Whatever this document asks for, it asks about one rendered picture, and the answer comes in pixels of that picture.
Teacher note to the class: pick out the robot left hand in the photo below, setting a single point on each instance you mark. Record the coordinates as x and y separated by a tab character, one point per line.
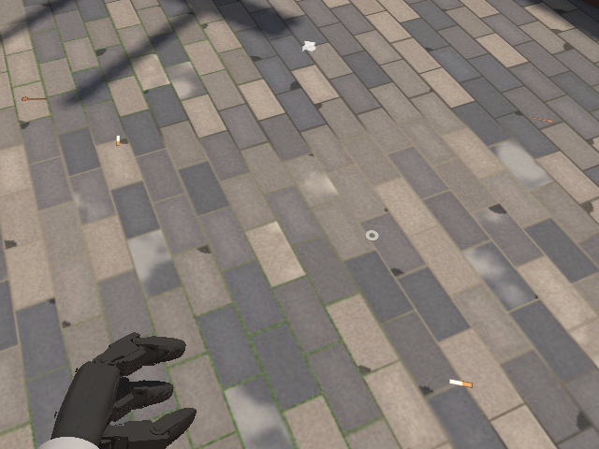
98	395

